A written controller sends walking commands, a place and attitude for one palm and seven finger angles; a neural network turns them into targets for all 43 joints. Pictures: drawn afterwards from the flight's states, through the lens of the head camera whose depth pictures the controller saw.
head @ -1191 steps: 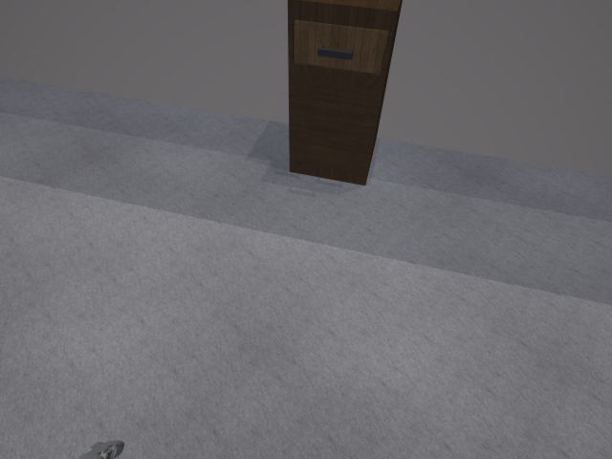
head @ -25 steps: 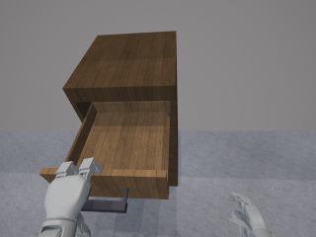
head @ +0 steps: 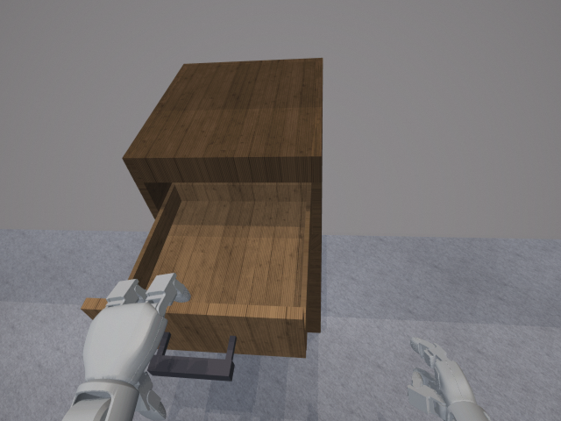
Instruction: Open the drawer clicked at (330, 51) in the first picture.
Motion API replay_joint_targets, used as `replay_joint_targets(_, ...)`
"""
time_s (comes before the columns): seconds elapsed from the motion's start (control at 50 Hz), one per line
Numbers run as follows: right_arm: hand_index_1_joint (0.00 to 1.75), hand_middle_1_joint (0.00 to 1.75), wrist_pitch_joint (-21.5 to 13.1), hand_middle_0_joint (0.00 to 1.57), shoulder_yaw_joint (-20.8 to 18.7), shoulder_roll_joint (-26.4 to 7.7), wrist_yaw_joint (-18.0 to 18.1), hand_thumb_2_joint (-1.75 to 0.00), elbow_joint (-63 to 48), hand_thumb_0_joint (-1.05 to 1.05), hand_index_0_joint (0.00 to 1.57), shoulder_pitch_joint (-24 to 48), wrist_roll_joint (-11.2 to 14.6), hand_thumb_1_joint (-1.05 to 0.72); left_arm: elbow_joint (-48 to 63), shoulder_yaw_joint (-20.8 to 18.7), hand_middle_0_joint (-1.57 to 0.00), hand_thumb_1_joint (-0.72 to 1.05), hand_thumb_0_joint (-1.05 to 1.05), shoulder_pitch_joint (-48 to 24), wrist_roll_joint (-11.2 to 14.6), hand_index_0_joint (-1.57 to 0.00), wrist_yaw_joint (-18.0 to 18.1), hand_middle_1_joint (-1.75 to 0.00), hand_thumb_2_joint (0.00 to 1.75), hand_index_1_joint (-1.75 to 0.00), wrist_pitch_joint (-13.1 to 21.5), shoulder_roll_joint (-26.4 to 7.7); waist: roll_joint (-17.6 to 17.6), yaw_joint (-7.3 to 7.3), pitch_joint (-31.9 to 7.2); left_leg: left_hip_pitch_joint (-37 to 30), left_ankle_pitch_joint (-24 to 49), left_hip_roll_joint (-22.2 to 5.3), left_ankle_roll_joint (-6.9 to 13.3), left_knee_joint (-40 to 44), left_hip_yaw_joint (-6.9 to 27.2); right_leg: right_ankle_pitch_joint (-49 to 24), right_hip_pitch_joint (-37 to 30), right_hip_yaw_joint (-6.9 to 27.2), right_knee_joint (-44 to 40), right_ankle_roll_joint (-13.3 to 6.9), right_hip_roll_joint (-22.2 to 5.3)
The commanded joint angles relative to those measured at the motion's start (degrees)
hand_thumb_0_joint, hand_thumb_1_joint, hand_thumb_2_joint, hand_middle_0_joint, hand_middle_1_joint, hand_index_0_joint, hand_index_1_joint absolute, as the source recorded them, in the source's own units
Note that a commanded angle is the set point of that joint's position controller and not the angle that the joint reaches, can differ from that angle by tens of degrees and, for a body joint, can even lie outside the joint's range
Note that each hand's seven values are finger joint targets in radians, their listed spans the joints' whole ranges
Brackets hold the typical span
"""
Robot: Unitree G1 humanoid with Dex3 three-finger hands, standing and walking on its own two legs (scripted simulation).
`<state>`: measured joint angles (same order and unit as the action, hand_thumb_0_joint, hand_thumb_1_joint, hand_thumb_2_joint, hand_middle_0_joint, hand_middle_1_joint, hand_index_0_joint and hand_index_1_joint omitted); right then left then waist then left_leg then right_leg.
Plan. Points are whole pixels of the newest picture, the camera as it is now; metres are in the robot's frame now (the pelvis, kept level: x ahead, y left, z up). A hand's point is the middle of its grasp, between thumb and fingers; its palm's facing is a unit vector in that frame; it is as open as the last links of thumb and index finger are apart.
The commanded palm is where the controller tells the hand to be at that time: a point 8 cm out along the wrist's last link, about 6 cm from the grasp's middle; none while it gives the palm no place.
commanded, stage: draw the hand back to the body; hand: left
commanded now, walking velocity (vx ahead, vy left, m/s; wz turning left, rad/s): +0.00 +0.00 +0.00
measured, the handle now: (195, 353) +0.24 +0.20 -0.09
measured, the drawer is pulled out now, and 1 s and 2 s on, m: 0.30 0.30 0.30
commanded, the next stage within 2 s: step back with the hand held close in 1.62 s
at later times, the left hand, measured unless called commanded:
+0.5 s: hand (116, 343) +0.18 +0.23 +0.08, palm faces +0.06 -0.14 -0.99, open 13.9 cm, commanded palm +0.16 +0.23 +0.14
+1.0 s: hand (96, 298) +0.20 +0.23 +0.16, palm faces +0.35 -0.86 -0.39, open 12.3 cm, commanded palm +0.15 +0.27 +0.17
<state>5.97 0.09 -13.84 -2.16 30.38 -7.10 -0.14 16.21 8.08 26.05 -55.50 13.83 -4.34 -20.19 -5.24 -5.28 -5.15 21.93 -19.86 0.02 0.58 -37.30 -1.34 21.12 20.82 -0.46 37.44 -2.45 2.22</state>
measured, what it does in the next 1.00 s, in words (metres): stands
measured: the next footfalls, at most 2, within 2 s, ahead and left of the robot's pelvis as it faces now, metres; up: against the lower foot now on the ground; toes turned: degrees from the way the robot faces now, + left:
none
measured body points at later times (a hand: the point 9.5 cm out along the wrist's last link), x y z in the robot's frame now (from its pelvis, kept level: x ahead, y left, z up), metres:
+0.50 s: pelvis +0.00 +0.01 +0.00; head +0.01 -0.03 +0.45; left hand +0.17 +0.24 +0.13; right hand +0.23 -0.19 -0.08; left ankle -0.01 +0.11 -0.72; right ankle -0.02 -0.09 -0.72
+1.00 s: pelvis +0.02 +0.01 +0.02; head +0.01 -0.01 +0.47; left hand +0.18 +0.27 +0.18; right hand +0.21 -0.19 -0.07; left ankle -0.01 +0.11 -0.72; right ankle -0.02 -0.09 -0.72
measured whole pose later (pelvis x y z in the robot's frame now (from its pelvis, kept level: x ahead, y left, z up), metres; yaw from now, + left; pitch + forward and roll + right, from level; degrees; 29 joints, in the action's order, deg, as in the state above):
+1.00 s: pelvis +0.02 +0.01 +0.02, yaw +2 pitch -2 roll +0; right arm -7.6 2.8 -11.5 3.7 34.6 -11.7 0.2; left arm 28.8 -10.9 31.1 1.7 7.3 4.5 -18.3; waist -3.0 -2.5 0.1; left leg 8.4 -17.0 0.7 0.9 -27.5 0.5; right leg 17.5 5.5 -2.0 25.0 -1.7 1.7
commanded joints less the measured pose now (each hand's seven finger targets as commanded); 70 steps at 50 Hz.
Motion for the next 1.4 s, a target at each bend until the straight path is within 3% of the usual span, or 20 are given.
replay_joint_targets(0.0, 0.30, 0.30, -3.16, 0.20, -1.35, -3.75, 0.28, -0.90, -9.97, 0.00, 0.20, 8.47, -0.38, -0.90, 13.41, -6.54, -0.30, -0.50, 0.00, -6.57, -1.67, -0.30, 3.00, -1.20, 0.30, -1.20, 1.69, -8.28, 3.56, 0.14, -7.34, -8.01, 14.39, -0.04, 1.23, 2.91, 1.02, -16.41, 0.51, 2.23, -6.56, -0.44, -1.81)
replay_joint_targets(0.06, 0.30, 0.30, -3.18, 0.20, -1.25, -3.82, 0.25, -0.90, -10.32, 0.00, 0.20, 8.77, -0.40, -0.90, 15.03, -10.24, -0.30, -0.50, 0.00, -3.62, -1.76, -0.30, 4.34, -1.20, 0.30, -1.20, 1.55, -11.06, 2.64, -0.76, -9.81, -8.48, 17.02, 0.02, 0.77, 2.57, 1.15, -19.42, -1.62, 3.12, -6.01, -0.86, -1.60)
replay_joint_targets(0.2, 0.30, 0.30, -2.56, 0.20, -1.01, -4.10, -0.05, -0.90, -10.52, 0.00, 0.20, 9.82, 0.58, -0.90, 14.78, -8.03, -0.30, -0.50, 0.00, -0.69, 1.42, -0.30, 2.06, -1.20, 0.30, -1.20, -0.52, -8.50, 5.04, 0.29, -5.18, -7.46, 16.07, -0.47, 1.23, 3.92, 1.26, -19.50, -1.52, 1.69, -7.21, 0.14, -2.02)
replay_joint_targets(0.26, 0.30, 0.30, -2.56, 0.20, -0.59, -4.52, 0.52, -0.90, -10.78, 0.00, 0.20, 10.69, 0.76, -0.90, 15.35, -10.15, -0.30, -0.50, 0.00, -0.40, 2.18, -0.30, 0.63, -1.20, 0.30, -1.20, -0.99, -11.16, 5.15, -0.12, -4.82, -7.56, 14.68, -0.40, 1.10, 4.76, 1.66, -17.70, -2.14, 2.45, -8.35, 0.27, -2.10)
replay_joint_targets(0.32, 0.30, 0.30, -2.46, 0.20, -0.63, -4.69, 0.89, -0.90, -10.49, 0.00, 0.20, 9.01, 0.38, -0.90, 17.46, -9.81, -0.30, -0.50, 0.00, -2.25, 2.08, -0.30, -0.55, -1.20, 0.30, -1.20, 0.10, -11.70, 2.98, -0.05, -5.60, -8.94, 14.92, -0.51, 1.44, 5.05, 1.46, -16.53, -2.06, 1.13, -8.91, 0.35, -2.11)
replay_joint_targets(0.38, 0.30, 0.30, -2.76, 0.20, -0.40, -4.64, 1.46, -0.90, -10.34, 0.00, 0.20, 8.53, 0.05, -0.90, 17.73, -12.43, -0.30, -0.50, 0.00, -2.46, 1.90, -0.30, -0.51, -1.20, 0.30, -1.20, 1.18, -13.86, 4.43, -0.32, -5.77, -9.53, 14.77, -0.50, 1.51, 4.76, 1.50, -16.33, -2.06, 1.64, -9.63, 0.32, -2.20)
replay_joint_targets(0.46, 0.30, 0.30, -3.00, 0.20, -0.34, -4.91, 1.49, -0.90, -10.88, 0.00, 0.20, 9.53, 0.34, -0.90, 18.85, -14.40, -0.30, -0.50, 0.00, -1.33, 2.64, -0.30, -0.25, -1.20, 0.30, -1.20, 2.12, -14.54, 1.92, -0.46, -5.09, -10.26, 15.18, -0.89, 0.95, 5.36, 2.09, -15.96, -2.13, 2.17, -9.87, -0.12, -2.27)
replay_joint_targets(0.6, 0.30, 0.30, -2.66, 0.20, -0.58, -5.30, 1.38, -0.90, -11.15, 0.00, 0.20, 9.08, 0.88, -0.90, 19.62, -16.71, -0.30, -0.50, 0.00, 3.72, 4.98, -0.30, -1.59, -1.20, 0.30, -1.20, 1.30, -15.57, 3.73, -0.47, -4.87, -9.76, 17.44, -1.10, 0.98, 5.64, 1.57, -20.32, -4.12, 1.44, -9.86, 0.66, -2.81)
replay_joint_targets(0.62, 0.30, 0.30, -6.74, 0.20, -0.36, -0.94, 3.02, -0.90, -12.63, 0.00, 0.20, 3.61, 1.92, -0.90, 17.87, -11.66, -0.30, -0.47, 0.00, 3.47, 47.72, -0.30, -4.29, -1.18, 0.32, -1.18, 4.36, 6.68, 8.52, 5.56, -1.43, -16.53, 14.32, -2.20, 2.83, 6.86, 2.25, -17.58, -7.69, -2.44, -10.15, 1.08, -1.63)
replay_joint_targets(0.64, 0.30, 0.30, -9.78, 0.20, 0.04, -2.34, 4.20, -0.90, -12.04, 0.00, 0.20, 4.40, 2.05, -0.90, 17.87, -15.15, -0.29, -0.43, 0.00, 4.86, 49.67, -0.29, -4.76, -1.15, 0.33, -1.15, 6.66, -1.04, 10.55, 3.93, -0.98, -16.18, 12.36, -2.93, 2.67, 8.02, 2.54, -14.10, -7.56, -2.00, -10.54, 1.47, -2.22)
replay_joint_targets(0.66, 0.30, 0.30, -11.13, 0.20, 0.50, -2.22, 4.89, -0.90, -11.04, 0.00, 0.20, 5.16, 1.90, -0.90, 16.27, -17.61, -0.29, -0.40, 0.00, 6.23, 50.15, -0.29, -4.78, -1.13, 0.34, -1.13, 7.52, -2.57, 10.31, 3.47, 1.19, -15.38, 10.56, -2.91, 2.30, 8.98, 2.90, -11.16, -6.67, -1.91, -11.30, 1.32, -1.80)
replay_joint_targets(0.7, 0.30, 0.30, -12.88, 0.20, 0.98, -2.79, 6.83, -0.90, -10.90, 0.00, 0.20, 4.40, 1.16, -0.90, 25.76, -19.25, -0.29, -0.32, 0.00, 1.06, 54.17, -0.29, -4.92, -1.09, 0.37, -1.09, 10.33, -5.39, 6.38, 3.03, -1.39, -16.97, 14.61, -2.50, 1.88, 10.55, 2.83, -14.14, -9.03, -1.97, -12.71, 1.53, -3.41)
replay_joint_targets(0.76, 0.30, 0.30, -16.34, 0.20, 1.50, -2.91, 7.76, -0.90, -8.28, 0.00, 0.20, 3.44, 0.27, -0.90, 28.75, -23.02, -0.28, -0.22, 0.00, -1.54, 55.19, -0.28, -3.91, -1.02, 0.42, -1.02, 11.55, -9.03, -3.93, 2.27, 0.92, -16.32, 16.78, -1.97, 0.63, 11.95, 3.03, -14.26, -9.81, -1.41, -14.22, 0.75, -3.94)
replay_joint_targets(0.78, 0.30, 0.30, -16.86, 0.20, 1.68, -2.67, 7.71, -0.90, -7.85, 0.00, 0.20, 2.52, 0.16, -0.90, 27.71, -21.96, -0.28, -0.18, 0.00, -0.07, 55.59, -0.28, -3.95, -1.00, 0.43, -1.00, 11.86, -6.81, -4.26, 2.39, 2.00, -16.18, 17.63, -1.77, 0.50, 11.93, 2.92, -15.54, -9.79, -2.01, -14.60, 0.47, -3.68)
replay_joint_targets(0.86, 0.30, 0.30, -17.83, 0.20, 1.08, -2.67, 7.11, -0.90, -6.03, 0.00, 0.20, 3.58, 0.06, -0.90, 25.08, -23.64, -0.27, -0.05, 0.00, 2.37, 56.59, -0.27, -5.10, -0.91, 0.50, -0.91, 11.76, -6.19, -0.36, 2.05, 4.86, -15.51, 20.57, -2.34, 0.12, 13.05, 3.47, -18.18, -11.01, -2.42, -16.02, 0.55, -3.58)
replay_joint_targets(0.96, 0.30, 0.30, -16.78, 0.20, -0.14, -2.93, 6.52, -0.90, -5.07, 0.00, 0.20, 4.71, 0.08, -0.90, 20.55, -24.28, -0.25, 0.13, 0.00, 4.91, 57.73, -0.25, -6.88, -0.80, 0.57, -0.80, 11.90, -3.90, 6.06, 2.11, 3.02, -16.82, 22.38, -2.58, 0.69, 13.24, 2.70, -22.17, -12.76, -2.31, -17.13, 1.19, -3.50)
replay_joint_targets(1.1, 0.30, 0.30, -16.55, 0.20, -0.68, -3.32, 6.58, -0.90, -4.93, 0.00, 0.20, 4.99, 0.09, -0.90, 26.38, -28.16, -0.24, 0.37, 0.00, 4.17, 57.83, -0.24, -6.72, -0.64, 0.68, -0.64, 13.01, -7.63, 1.42, 1.73, -2.82, -19.86, 25.07, -2.25, 0.72, 13.49, 2.04, -24.78, -15.38, -1.60, -17.41, 1.16, -4.01)
replay_joint_targets(1.16, 0.30, 0.30, -16.50, 0.20, -0.68, -3.44, 6.66, -0.90, -4.44, 0.00, 0.20, 5.51, 0.03, -0.90, 27.47, -29.68, -0.23, 0.48, 0.00, 3.03, 57.81, -0.23, -6.52, -0.57, 0.72, -0.57, 12.80, -8.81, 0.09, 1.70, -1.95, -20.08, 26.32, -2.03, 0.54, 13.46, 1.95, -26.01, -15.19, -1.35, -18.44, 1.03, -3.86)
replay_joint_targets(1.3, 0.30, 0.30, -15.53, 0.20, -1.16, -3.42, 6.96, -0.90, -3.79, 0.00, 0.20, 5.77, 0.35, -0.90, 23.11, -31.26, -0.21, 0.73, 0.00, 2.86, 58.59, -0.21, -6.59, -0.41, 0.82, -0.41, 12.49, -8.39, 4.00, 1.87, 1.02, -20.17, 24.46, -2.28, 0.95, 14.17, 1.68, -25.67, -14.23, -1.42, -19.42, 1.47, -3.90)
replay_joint_targets(1.38, 0.30, 0.30, -15.22, 0.20, -1.23, -3.77, 6.68, -0.90, -3.61, 0.00, 0.20, 6.33, 0.42, -0.90, 21.22, -28.97, -0.20, 0.87, 0.00, 2.55, 58.50, -0.20, -7.16, -0.32, 0.88, -0.32, 12.33, -6.42, 3.16, 2.12, 2.69, -20.12, 22.52, -2.13, 0.96, 14.74, 1.60, -23.32, -13.22, -1.57, -20.35, 1.57, -3.74)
